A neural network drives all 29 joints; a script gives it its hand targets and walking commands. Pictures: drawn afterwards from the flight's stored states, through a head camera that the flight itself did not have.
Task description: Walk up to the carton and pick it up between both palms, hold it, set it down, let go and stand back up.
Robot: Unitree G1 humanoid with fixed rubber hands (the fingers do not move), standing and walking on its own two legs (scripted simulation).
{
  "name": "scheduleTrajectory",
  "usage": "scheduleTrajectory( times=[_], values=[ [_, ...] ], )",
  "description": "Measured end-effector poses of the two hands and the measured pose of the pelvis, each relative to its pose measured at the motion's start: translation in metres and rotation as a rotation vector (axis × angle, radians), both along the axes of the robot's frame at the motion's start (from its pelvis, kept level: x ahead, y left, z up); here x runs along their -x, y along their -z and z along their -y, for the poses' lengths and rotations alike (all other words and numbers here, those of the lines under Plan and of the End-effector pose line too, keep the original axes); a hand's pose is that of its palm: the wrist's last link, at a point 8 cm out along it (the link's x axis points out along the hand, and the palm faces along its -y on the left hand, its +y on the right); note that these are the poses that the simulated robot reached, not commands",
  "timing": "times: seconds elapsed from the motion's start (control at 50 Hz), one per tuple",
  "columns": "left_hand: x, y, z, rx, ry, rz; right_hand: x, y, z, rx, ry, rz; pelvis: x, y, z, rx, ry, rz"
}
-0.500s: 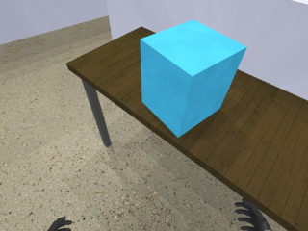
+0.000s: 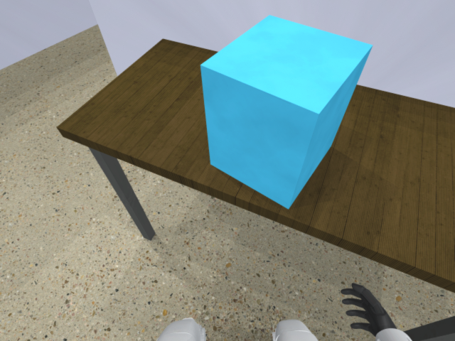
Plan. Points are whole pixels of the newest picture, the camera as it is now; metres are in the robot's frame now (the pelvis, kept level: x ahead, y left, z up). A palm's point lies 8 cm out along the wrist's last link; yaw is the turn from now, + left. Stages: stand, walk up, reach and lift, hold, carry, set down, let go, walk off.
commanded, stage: walk up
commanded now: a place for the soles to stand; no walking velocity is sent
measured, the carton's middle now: (279, 113) +0.49 -0.10 +0.10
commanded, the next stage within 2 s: none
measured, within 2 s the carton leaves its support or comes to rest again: neither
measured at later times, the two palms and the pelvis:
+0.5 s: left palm (4, 306) +0.19 +0.39 -0.04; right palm (330, 325) +0.15 -0.17 -0.11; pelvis +0.07 +0.12 +0.01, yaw -15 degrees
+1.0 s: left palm (27, 225) +0.36 +0.45 -0.08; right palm out of the picture +0.06 -0.04 -0.04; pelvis +0.12 +0.26 +0.02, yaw -29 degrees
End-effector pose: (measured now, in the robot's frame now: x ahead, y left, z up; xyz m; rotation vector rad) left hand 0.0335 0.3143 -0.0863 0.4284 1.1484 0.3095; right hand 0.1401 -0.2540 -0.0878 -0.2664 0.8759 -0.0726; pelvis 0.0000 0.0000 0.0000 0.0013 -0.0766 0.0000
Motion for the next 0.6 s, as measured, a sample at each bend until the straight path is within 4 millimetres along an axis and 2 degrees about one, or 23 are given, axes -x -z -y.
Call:
scheduleTrajectory(
  times=[0.06,0.1,0.14,0.2,0.26,0.32,0.38,0.44,0.52,0.6],
  values=[
    [-0.077,-0.017,0.007,0.035,0.096,0.138,0.035,0.0,0.0,0.01,0.107,-0.076,-0.008,-0.011,-0.014,-0.005,0.026,-0.006],
    [-0.115,-0.028,0.012,0.053,0.166,0.192,0.051,0.0,0.0,0.018,0.164,-0.1,-0.013,-0.015,-0.023,-0.011,0.051,-0.012],
    [-0.142,-0.035,0.016,0.062,0.226,0.222,0.062,0.002,-0.001,0.017,0.211,-0.113,-0.019,-0.016,-0.03,-0.016,0.076,-0.017],
    [-0.166,-0.037,0.019,0.064,0.289,0.246,0.069,0.013,-0.007,0.004,0.251,-0.131,-0.029,-0.011,-0.04,-0.028,0.12,-0.02],
    [-0.172,-0.029,0.014,0.042,0.315,0.25,0.064,0.034,-0.016,-0.016,0.249,-0.139,-0.038,0.003,-0.048,-0.013,0.162,-0.012],
    [-0.16,-0.023,-0.003,-0.004,0.307,0.205,0.049,0.045,-0.034,-0.042,0.227,-0.152,-0.045,0.008,-0.06,0.025,0.184,0.0],
    [-0.147,-0.03,-0.028,-0.039,0.269,0.158,0.028,0.038,-0.05,-0.054,0.205,-0.138,-0.053,0.0,-0.076,0.024,0.215,0.0],
    [-0.143,-0.04,-0.051,-0.054,0.269,0.129,0.005,0.025,-0.064,-0.054,0.197,-0.095,-0.062,-0.008,-0.096,0.012,0.241,-0.005],
    [-0.156,-0.048,-0.086,-0.056,0.29,0.125,-0.016,0.016,-0.088,-0.057,0.214,-0.062,-0.075,-0.013,-0.128,-0.001,0.269,-0.012],
    [-0.188,-0.046,-0.127,-0.046,0.333,0.139,-0.031,0.016,-0.122,-0.066,0.265,-0.037,-0.089,-0.007,-0.167,-0.008,0.305,-0.028]
  ],
)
